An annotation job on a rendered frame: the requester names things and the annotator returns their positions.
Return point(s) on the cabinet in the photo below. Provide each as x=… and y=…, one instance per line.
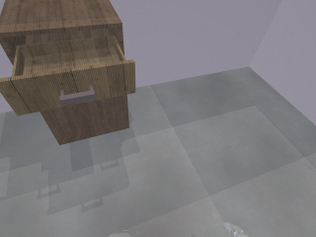
x=39, y=21

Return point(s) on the robot right hand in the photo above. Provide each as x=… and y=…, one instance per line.
x=234, y=231

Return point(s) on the handle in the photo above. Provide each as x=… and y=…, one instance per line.
x=77, y=97

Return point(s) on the drawer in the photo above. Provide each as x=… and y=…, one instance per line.
x=42, y=70

